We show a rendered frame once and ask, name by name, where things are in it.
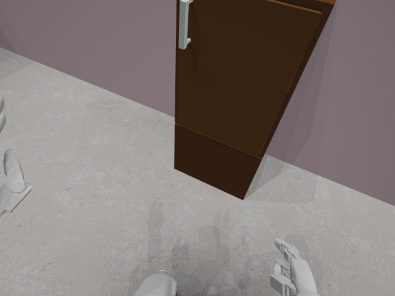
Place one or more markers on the cupboard door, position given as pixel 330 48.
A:
pixel 235 72

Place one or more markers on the handle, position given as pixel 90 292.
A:
pixel 183 24

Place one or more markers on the left robot hand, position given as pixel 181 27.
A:
pixel 13 193

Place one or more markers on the robot left shin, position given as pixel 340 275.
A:
pixel 163 272

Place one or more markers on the left robot thigh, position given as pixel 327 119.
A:
pixel 157 285

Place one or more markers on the right robot hand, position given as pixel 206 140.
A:
pixel 291 280

